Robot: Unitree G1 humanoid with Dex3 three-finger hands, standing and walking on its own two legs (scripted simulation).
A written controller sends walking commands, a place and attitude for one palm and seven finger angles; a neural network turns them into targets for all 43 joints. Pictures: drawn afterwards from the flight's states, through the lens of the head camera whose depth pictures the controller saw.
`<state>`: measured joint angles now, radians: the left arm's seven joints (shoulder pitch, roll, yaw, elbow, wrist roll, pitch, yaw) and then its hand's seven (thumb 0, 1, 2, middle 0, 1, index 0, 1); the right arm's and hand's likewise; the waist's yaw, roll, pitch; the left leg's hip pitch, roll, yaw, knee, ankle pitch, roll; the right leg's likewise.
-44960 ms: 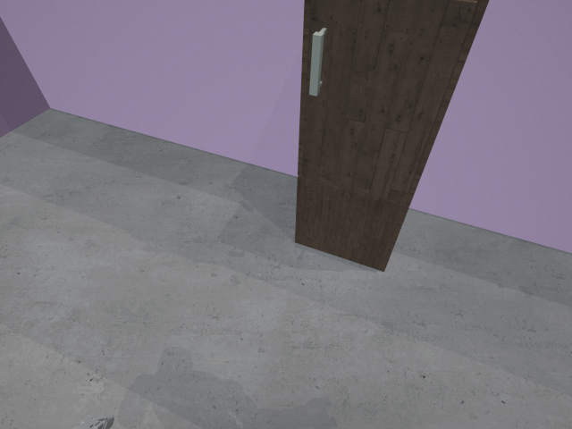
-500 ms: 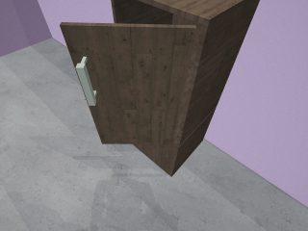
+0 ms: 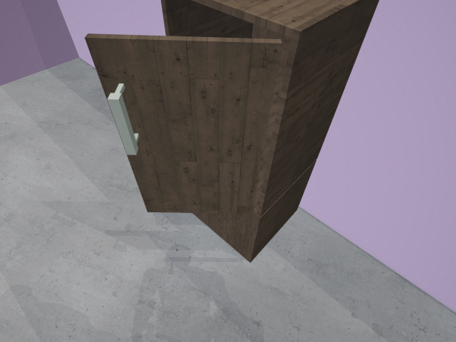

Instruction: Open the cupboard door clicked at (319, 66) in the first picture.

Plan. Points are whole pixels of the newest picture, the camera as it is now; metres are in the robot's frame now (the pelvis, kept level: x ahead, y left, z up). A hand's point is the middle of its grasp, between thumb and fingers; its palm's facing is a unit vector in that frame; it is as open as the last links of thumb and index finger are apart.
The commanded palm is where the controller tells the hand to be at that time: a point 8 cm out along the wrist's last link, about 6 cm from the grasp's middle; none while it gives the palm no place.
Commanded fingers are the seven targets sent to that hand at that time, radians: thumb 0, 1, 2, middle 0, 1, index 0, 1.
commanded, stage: come to a stop and stand still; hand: left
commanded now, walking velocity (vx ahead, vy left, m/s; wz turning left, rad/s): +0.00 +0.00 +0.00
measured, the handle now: (126, 120) +0.53 +0.27 +0.08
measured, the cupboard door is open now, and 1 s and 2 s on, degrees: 42 42 42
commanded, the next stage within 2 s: look again from close up in 0.14 s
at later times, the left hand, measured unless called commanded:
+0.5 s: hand out of the picture +0.01 +0.19 -0.17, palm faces +0.01 -0.98 -0.22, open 7.4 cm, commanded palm none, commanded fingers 0.00 0.90 0.90 -0.20 -0.30 -0.20 -0.30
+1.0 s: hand out of the picture +0.12 +0.20 -0.09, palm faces +0.28 -0.94 -0.17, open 7.5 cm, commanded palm +0.09 +0.25 -0.06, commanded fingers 0.00 0.74 0.83 -0.21 -0.41 -0.21 -0.41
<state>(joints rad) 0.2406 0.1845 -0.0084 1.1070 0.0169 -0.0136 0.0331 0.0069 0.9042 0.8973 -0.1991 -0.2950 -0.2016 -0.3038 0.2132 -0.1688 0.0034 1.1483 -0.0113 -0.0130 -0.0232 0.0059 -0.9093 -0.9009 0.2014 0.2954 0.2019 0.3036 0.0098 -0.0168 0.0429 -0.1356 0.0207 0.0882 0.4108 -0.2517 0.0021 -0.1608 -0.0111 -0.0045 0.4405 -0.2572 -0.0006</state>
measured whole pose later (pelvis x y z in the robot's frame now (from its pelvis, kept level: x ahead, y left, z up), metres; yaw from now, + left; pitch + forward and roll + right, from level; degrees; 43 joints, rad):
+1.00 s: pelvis -0.01 +0.00 +0.00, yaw +2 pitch -1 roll +1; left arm 0.42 0.17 0.06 0.37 -0.13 -0.04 0.07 0.02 0.88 0.89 -0.20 -0.31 -0.21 -0.32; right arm 0.31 -0.20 0.00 0.91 0.04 -0.17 -0.07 0.01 -0.91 -0.90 0.20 0.30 0.20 0.30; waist 0.00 0.00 0.02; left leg -0.21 0.00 0.05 0.48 -0.26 0.01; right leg -0.22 -0.03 -0.04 0.51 -0.28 0.00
